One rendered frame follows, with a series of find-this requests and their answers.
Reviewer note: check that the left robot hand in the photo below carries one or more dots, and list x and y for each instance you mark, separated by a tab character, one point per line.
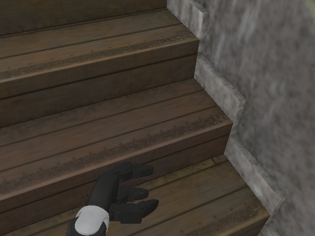
118	201

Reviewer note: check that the robot left forearm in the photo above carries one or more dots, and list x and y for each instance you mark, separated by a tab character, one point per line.
89	221

